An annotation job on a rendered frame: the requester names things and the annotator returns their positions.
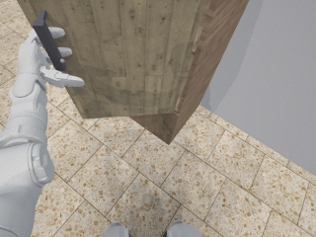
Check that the left robot hand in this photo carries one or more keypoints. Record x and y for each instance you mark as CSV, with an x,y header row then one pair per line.
x,y
32,60

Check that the left robot upper arm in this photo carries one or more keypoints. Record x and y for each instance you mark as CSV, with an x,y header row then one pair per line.
x,y
24,170

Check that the handle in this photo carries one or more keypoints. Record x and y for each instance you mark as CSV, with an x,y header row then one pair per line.
x,y
48,42

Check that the left robot thigh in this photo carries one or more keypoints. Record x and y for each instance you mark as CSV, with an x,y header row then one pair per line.
x,y
116,231

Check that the left robot shin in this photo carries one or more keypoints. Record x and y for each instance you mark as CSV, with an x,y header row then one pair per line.
x,y
116,224

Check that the cupboard door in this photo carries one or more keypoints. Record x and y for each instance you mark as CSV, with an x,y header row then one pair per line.
x,y
131,54

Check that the robot left forearm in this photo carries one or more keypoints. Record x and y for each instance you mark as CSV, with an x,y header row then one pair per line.
x,y
27,120

